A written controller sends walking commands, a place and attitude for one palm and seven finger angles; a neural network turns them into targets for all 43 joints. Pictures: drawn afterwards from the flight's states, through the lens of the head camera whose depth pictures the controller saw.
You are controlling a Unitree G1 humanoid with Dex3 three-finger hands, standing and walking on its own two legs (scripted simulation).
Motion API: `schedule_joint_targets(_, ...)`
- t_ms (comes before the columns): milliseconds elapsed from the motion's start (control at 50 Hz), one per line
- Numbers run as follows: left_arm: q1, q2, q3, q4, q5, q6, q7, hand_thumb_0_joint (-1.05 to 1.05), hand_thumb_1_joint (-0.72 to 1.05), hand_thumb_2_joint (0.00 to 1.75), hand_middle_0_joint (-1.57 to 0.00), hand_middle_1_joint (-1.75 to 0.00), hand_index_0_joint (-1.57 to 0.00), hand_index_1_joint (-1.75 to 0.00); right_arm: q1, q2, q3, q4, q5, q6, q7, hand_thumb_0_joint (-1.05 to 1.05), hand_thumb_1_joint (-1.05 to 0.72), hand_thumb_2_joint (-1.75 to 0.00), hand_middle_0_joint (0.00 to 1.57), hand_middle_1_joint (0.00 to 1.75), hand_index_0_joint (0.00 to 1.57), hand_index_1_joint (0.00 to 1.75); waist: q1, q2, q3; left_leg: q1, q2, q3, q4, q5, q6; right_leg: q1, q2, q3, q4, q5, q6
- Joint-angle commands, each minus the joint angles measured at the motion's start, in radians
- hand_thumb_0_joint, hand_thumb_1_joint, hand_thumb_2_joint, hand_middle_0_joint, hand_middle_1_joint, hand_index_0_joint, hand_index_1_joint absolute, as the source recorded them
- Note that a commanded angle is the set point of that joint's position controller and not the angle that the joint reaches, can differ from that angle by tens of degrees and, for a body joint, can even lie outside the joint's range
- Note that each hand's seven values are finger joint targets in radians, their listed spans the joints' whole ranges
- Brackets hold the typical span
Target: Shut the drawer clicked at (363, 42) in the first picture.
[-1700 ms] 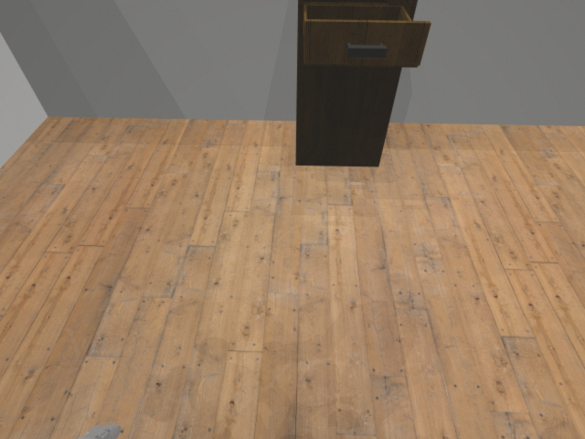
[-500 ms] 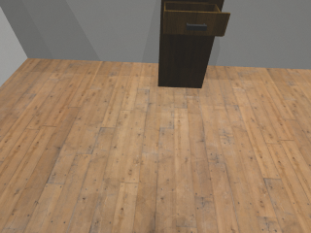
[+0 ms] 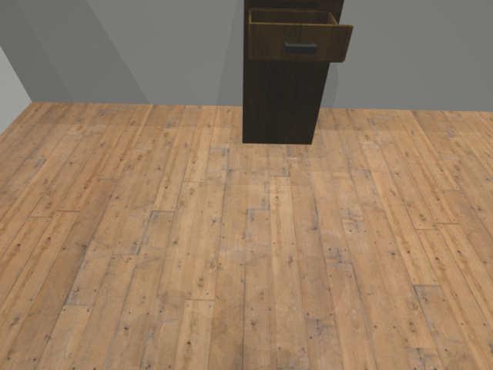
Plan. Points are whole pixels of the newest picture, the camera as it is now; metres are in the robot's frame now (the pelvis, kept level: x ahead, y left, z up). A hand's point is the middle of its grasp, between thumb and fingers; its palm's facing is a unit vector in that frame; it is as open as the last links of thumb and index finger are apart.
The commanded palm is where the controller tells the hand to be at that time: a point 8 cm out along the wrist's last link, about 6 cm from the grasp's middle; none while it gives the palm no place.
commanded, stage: walk to a spot facing it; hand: left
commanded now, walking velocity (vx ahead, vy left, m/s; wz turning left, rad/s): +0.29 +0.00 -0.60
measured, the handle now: (300, 46) +1.29 -0.12 -0.01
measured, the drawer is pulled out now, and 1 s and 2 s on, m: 0.30 0.30 0.30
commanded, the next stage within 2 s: turn to face it in 1.88 s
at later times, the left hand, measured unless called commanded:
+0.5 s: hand out of the picture +0.12 +0.15 -0.17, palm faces -0.17 -0.97 -0.17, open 7.3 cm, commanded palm none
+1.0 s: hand (227, 207) +0.55 +0.09 -0.16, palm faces -0.51 -0.84 -0.18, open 7.3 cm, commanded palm none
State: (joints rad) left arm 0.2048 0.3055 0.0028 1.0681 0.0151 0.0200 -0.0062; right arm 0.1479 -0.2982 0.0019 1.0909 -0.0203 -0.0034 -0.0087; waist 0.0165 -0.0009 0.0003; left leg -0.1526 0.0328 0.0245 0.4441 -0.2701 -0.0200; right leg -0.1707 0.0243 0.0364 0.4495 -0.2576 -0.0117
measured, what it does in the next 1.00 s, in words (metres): walks ahead, turning right: left foot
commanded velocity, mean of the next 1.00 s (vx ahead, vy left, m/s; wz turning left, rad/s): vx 0.34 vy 0.00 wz -0.49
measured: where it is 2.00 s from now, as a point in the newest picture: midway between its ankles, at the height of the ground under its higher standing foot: (322, 276)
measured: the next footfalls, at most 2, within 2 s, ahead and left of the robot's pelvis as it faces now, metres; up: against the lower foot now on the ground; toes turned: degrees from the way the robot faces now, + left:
left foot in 0.64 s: +0.38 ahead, +0.07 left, +0.00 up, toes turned -14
right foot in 1.20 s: +0.46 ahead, -0.26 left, +0.00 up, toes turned -44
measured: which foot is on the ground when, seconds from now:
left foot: down 0.00-0.20, up 0.22-0.62, down 0.64-1.00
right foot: down 0.00-0.64, up 0.66-1.00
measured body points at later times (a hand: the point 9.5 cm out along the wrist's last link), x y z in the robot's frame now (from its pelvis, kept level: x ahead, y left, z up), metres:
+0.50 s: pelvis +0.14 -0.03 +0.00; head +0.17 -0.03 +0.45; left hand +0.13 +0.20 -0.15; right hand +0.19 -0.28 -0.14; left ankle +0.25 +0.10 -0.68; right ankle +0.03 -0.11 -0.74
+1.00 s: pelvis +0.35 -0.02 +0.00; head +0.38 -0.02 +0.45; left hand +0.58 +0.14 -0.14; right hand +0.18 -0.21 -0.13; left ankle +0.34 +0.08 -0.74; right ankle +0.35 -0.20 -0.67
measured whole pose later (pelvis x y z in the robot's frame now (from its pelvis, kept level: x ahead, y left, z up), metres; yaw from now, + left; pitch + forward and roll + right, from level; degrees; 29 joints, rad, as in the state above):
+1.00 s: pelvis +0.35 -0.02 +0.00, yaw -31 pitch +0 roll -1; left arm 0.14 0.24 0.09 0.92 0.04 0.03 -0.04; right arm 0.40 -0.19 -0.05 1.07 -0.02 -0.08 -0.02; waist -0.03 -0.04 0.04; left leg -0.07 0.07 0.29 0.36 -0.29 0.02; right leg -0.63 -0.12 -0.06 0.96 -0.13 0.03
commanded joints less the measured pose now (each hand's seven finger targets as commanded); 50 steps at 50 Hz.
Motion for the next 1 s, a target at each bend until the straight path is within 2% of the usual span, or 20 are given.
schedule_joint_targets(0, 0.037, 0.116, 0.046, -0.101, 0.009, -0.004, -0.014, 0.00, 0.90, 0.90, -0.20, -0.30, -0.20, -0.30, 0.074, -0.160, -0.050, -0.078, -0.002, -0.011, -0.005, 0.00, -0.90, -0.90, 0.20, 0.30, 0.20, 0.30, -0.020, 0.032, 0.126, -0.042, 0.140, -0.126, -0.091, -0.339, 0.076, -0.239, -0.045, 0.133, -0.001, -0.310, -0.047)
schedule_joint_targets(40, 0.038, 0.070, 0.050, -0.131, 0.008, -0.018, -0.022, 0.00, 0.90, 0.90, -0.20, -0.30, -0.20, -0.30, 0.127, -0.186, -0.068, -0.087, 0.000, -0.026, -0.011, 0.00, -0.90, -0.90, 0.20, 0.30, 0.20, 0.30, -0.040, 0.145, 0.107, 0.044, 0.248, -0.242, -0.154, -0.305, 0.138, -0.331, 0.017, 0.032, 0.201, -0.207, -0.029)
schedule_joint_targets(80, -0.022, 0.043, 0.053, -0.172, 0.005, -0.029, -0.029, 0.00, 0.90, 0.90, -0.20, -0.30, -0.20, -0.30, 0.167, -0.183, -0.082, -0.086, 0.003, -0.042, -0.012, 0.00, -0.90, -0.90, 0.20, 0.30, 0.20, 0.30, -0.060, 0.191, 0.094, 0.140, 0.355, -0.269, -0.167, -0.059, 0.210, -0.423, -0.029, -0.047, 0.336, -0.253, -0.002)
schedule_joint_targets(120, -0.001, 0.015, 0.060, -0.172, 0.005, -0.039, -0.036, 0.00, 0.90, 0.90, -0.20, -0.30, -0.20, -0.30, 0.153, -0.158, -0.079, -0.085, -0.004, -0.047, -0.014, 0.00, -0.90, -0.90, 0.20, 0.30, 0.20, 0.30, -0.035, 0.157, 0.090, 0.083, 0.336, -0.143, -0.079, 0.137, 0.180, -0.318, -0.059, -0.078, 0.278, -0.255, -0.002)
schedule_joint_targets(160, 0.231, 0.020, 0.075, -0.095, 0.010, -0.045, -0.038, 0.00, 0.90, 0.90, -0.20, -0.30, -0.20, -0.30, 0.071, -0.129, -0.072, -0.106, -0.003, -0.045, -0.011, 0.00, -0.90, -0.90, 0.20, 0.30, 0.20, 0.30, 0.086, 0.035, 0.030, -0.159, 0.209, 0.058, 0.245, 0.091, 0.076, 0.070, -0.023, -0.106, 0.056, -0.055, -0.024)
schedule_joint_targets(180, 0.379, 0.154, 0.104, -0.056, 0.018, -0.061, -0.017, 0.00, 0.90, 0.90, -0.20, -0.30, -0.20, -0.30, 0.034, -0.043, -0.056, -0.160, 0.013, -0.045, 0.001, 0.00, -0.90, -0.90, 0.20, 0.30, 0.20, 0.30, 0.137, -0.361, 0.002, -0.493, 0.063, 0.182, 0.618, -0.166, -0.002, 0.276, -0.290, 0.357, -0.140, -0.086, -0.121)
schedule_joint_targets(200, 0.451, 0.170, 0.102, -0.043, -0.006, -0.067, 0.002, 0.00, 0.90, 0.90, -0.20, -0.30, -0.20, -0.30, -0.072, -0.056, -0.051, -0.217, 0.007, -0.059, 0.003, 0.00, -0.90, -0.90, 0.20, 0.30, 0.20, 0.30, 0.156, -0.315, 0.027, -0.614, 0.036, 0.065, 0.738, -0.301, -0.001, 0.263, -0.396, 0.608, -0.225, 0.083, -0.203)
schedule_joint_targets(220, 0.407, 0.138, 0.093, -0.054, -0.002, -0.068, 0.010, 0.00, 0.90, 0.90, -0.20, -0.30, -0.20, -0.30, -0.126, -0.046, -0.056, -0.218, 0.007, -0.063, 0.002, 0.00, -0.90, -0.90, 0.20, 0.30, 0.20, 0.30, 0.138, -0.161, 0.094, -0.640, 0.074, -0.004, 0.782, -0.234, -0.001, 0.192, -0.384, 0.586, -0.219, 0.115, -0.246)
schedule_joint_targets(280, 0.277, 0.064, 0.076, -0.090, 0.009, -0.078, 0.017, 0.00, 0.90, 0.90, -0.20, -0.30, -0.20, -0.30, -0.047, -0.010, -0.063, -0.180, -0.003, -0.054, 0.010, 0.00, -0.90, -0.90, 0.20, 0.30, 0.20, 0.30, 0.039, -0.025, 0.087, -0.577, 0.113, -0.009, 0.738, -0.096, -0.025, 0.109, -0.319, 0.405, -0.195, 0.161, -0.233)
schedule_joint_targets(340, 0.257, 0.051, 0.077, -0.088, 0.010, -0.089, 0.016, 0.00, 0.90, 0.90, -0.20, -0.30, -0.20, -0.30, -0.017, 0.018, -0.068, -0.182, 0.000, -0.035, 0.019, 0.00, -0.90, -0.90, 0.20, 0.30, 0.20, 0.30, 0.004, -0.073, 0.064, -0.542, 0.102, 0.012, 0.659, -0.006, -0.046, 0.065, -0.255, 0.278, -0.203, 0.233, -0.201)
schedule_joint_targets(520, 0.265, 0.055, 0.085, -0.076, 0.015, -0.084, 0.024, 0.00, 0.90, 0.90, -0.20, -0.30, -0.20, -0.30, -0.151, 0.049, -0.063, -0.272, 0.010, -0.055, 0.034, 0.00, -0.90, -0.90, 0.20, 0.30, 0.20, 0.30, 0.034, -0.156, 0.073, -0.359, 0.030, 0.067, 0.275, 0.064, -0.019, 0.067, -0.196, 0.225, -0.150, 0.401, -0.142)
schedule_joint_targets(540, 0.254, 0.060, 0.089, -0.080, 0.014, -0.083, 0.025, 0.00, 0.90, 0.90, -0.20, -0.30, -0.20, -0.30, -0.127, 0.040, -0.065, -0.267, 0.011, -0.060, 0.030, 0.00, -0.90, -0.90, 0.20, 0.30, 0.20, 0.30, 0.019, -0.151, 0.057, -0.274, 0.014, 0.068, 0.221, 0.051, -0.010, 0.055, -0.194, 0.233, -0.111, 0.455, -0.139)
schedule_joint_targets(580, 0.203, 0.063, 0.096, -0.089, 0.008, -0.083, 0.022, 0.00, 0.90, 0.90, -0.20, -0.30, -0.20, -0.30, 0.102, -0.012, -0.079, -0.198, 0.006, -0.068, 0.006, 0.00, -0.90, -0.90, 0.20, 0.30, 0.20, 0.30, -0.088, -0.100, -0.038, 0.054, -0.008, 0.073, 0.079, 0.110, 0.013, -0.039, -0.128, 0.182, 0.121, 0.523, -0.100)
schedule_joint_targets(600, 0.210, 0.022, 0.097, -0.103, -0.002, -0.081, 0.015, 0.00, 0.90, 0.90, -0.20, -0.30, -0.20, -0.30, 0.271, -0.102, -0.100, -0.153, -0.005, -0.072, -0.009, 0.00, -0.90, -0.90, 0.20, 0.30, 0.20, 0.30, -0.150, 0.030, -0.151, 0.312, 0.142, -0.078, 0.053, 0.085, 0.047, -0.180, -0.063, 0.128, 0.359, 0.326, -0.070)
schedule_joint_targets(620, 0.262, -0.037, 0.091, -0.122, -0.013, -0.080, -0.001, 0.00, 0.90, 0.90, -0.20, -0.30, -0.20, -0.30, 0.366, -0.207, -0.119, -0.134, -0.017, -0.075, -0.010, 0.00, -0.90, -0.90, 0.20, 0.30, 0.20, 0.30, -0.143, 0.323, -0.243, 0.446, 0.459, -0.486, -0.065, 0.074, 0.162, -0.397, 0.066, -0.015, 0.722, -0.297, -0.017)
schedule_joint_targets(640, 0.208, -0.019, 0.091, -0.143, -0.002, -0.083, -0.001, 0.00, 0.90, 0.90, -0.20, -0.30, -0.20, -0.30, 0.324, -0.181, -0.105, -0.146, -0.006, -0.061, -0.005, 0.00, -0.90, -0.90, 0.20, 0.30, 0.20, 0.30, -0.128, 0.213, -0.168, 0.281, 0.511, -0.569, -0.171, -0.136, 0.223, -0.445, 0.018, 0.022, 0.867, -0.336, -0.033)
schedule_joint_targets(700, 0.102, -0.033, 0.089, -0.150, 0.017, -0.057, -0.025, 0.00, 0.90, 0.90, -0.20, -0.30, -0.20, -0.30, 0.135, -0.014, -0.069, -0.174, -0.006, -0.074, -0.010, 0.00, -0.90, -0.90, 0.20, 0.30, 0.20, 0.30, -0.046, 0.158, 0.085, -0.066, 0.391, -0.332, -0.262, -0.265, 0.158, -0.490, -0.111, 0.007, 0.915, -0.115, -0.018)
schedule_joint_targets(740, 0.144, -0.069, 0.086, -0.136, 0.024, -0.027, -0.035, 0.00, 0.90, 0.90, -0.20, -0.30, -0.20, -0.30, 0.112, 0.018, -0.062, -0.163, -0.005, -0.088, -0.013, 0.00, -0.90, -0.90, 0.20, 0.30, 0.20, 0.30, 0.003, 0.129, 0.079, -0.136, 0.319, -0.120, -0.256, -0.095, 0.118, -0.427, -0.127, -0.017, 0.843, -0.031, -0.001)
schedule_joint_targets(780, 0.141, -0.075, 0.087, -0.138, 0.023, -0.014, -0.038, 0.00, 0.90, 0.90, -0.20, -0.30, -0.20, -0.30, 0.132, 0.019, -0.062, -0.148, -0.001, -0.097, -0.016, 0.00, -0.90, -0.90, 0.20, 0.30, 0.20, 0.30, 0.013, 0.136, 0.046, -0.123, 0.294, -0.036, -0.257, -0.007, 0.118, -0.415, -0.134, -0.028, 0.800, 0.027, 0.011)
schedule_joint_targets(980, -0.188, -0.085, 0.062, -0.221, 0.024, -0.011, -0.048, 0.00, 0.90, 0.90, -0.20, -0.30, -0.20, -0.30, 0.349, 0.002, -0.065, -0.051, -0.006, -0.095, -0.012, 0.00, -0.90, -0.90, 0.20, 0.30, 0.20, 0.30, -0.082, 0.085, 0.104, 0.143, 0.310, 0.118, -0.244, 0.302, 0.141, -0.521, -0.141, -0.121, 0.383, 0.114, 0.028)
